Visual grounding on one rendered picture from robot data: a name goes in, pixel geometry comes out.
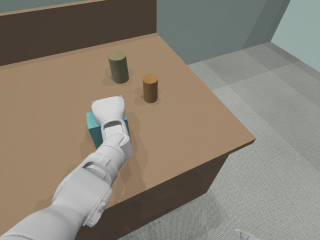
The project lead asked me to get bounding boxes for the sponge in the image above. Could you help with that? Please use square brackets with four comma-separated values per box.
[86, 112, 132, 150]

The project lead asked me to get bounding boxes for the right robot hand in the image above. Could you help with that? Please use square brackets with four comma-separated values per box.
[233, 228, 260, 240]

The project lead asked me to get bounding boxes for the robot left forearm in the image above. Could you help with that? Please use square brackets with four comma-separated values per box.
[51, 118, 133, 204]

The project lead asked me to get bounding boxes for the left robot hand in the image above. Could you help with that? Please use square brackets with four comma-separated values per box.
[91, 95, 126, 125]

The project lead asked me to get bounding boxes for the left robot upper arm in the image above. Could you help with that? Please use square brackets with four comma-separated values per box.
[0, 167, 113, 240]

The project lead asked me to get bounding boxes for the table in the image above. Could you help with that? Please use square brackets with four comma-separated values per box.
[0, 0, 256, 240]

